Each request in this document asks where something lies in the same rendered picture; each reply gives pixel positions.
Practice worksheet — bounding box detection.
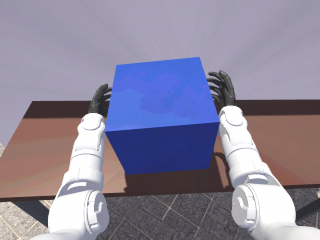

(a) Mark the table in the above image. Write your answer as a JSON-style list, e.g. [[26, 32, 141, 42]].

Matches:
[[0, 99, 320, 228]]

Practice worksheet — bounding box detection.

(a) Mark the right robot hand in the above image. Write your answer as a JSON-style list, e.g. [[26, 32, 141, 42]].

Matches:
[[207, 70, 237, 111]]

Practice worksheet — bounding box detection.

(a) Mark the right robot upper arm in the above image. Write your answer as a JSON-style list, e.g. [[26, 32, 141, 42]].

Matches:
[[231, 183, 320, 240]]

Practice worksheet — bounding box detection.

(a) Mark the right robot forearm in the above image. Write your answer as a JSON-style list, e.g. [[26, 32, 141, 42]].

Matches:
[[217, 105, 296, 221]]

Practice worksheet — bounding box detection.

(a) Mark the left robot forearm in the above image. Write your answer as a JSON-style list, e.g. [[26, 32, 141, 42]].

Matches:
[[48, 113, 106, 232]]

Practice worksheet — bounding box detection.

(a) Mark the left robot upper arm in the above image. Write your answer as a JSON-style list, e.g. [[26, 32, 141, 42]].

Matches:
[[29, 189, 110, 240]]

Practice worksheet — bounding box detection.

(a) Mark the carton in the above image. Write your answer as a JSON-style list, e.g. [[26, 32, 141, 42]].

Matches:
[[104, 57, 220, 175]]

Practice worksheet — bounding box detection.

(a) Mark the left robot hand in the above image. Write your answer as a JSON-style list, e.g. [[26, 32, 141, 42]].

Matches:
[[87, 83, 112, 116]]

